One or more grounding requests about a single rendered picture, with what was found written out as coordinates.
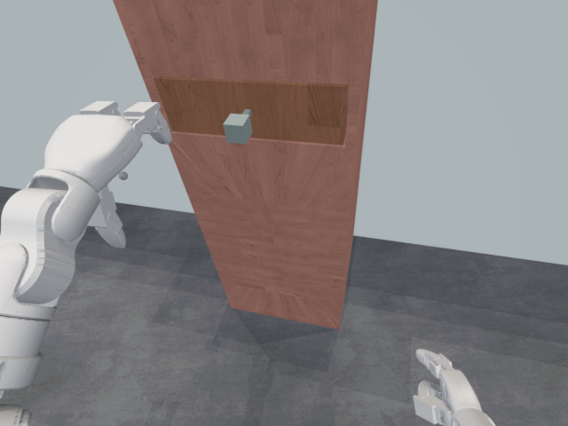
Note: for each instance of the right robot forearm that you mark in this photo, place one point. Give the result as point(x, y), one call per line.
point(471, 417)

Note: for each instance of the drawer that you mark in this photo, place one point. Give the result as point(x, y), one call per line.
point(302, 112)

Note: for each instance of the left robot hand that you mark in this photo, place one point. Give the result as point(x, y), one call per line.
point(96, 145)

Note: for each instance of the right robot hand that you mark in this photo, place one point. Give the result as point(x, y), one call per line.
point(437, 404)

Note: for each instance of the robot left upper arm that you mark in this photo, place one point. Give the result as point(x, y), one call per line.
point(14, 415)

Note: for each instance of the handle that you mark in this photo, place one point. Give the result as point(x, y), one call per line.
point(238, 127)

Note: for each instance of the left robot forearm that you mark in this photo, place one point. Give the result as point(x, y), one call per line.
point(40, 229)

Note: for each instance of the cabinet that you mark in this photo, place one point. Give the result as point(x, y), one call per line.
point(277, 216)

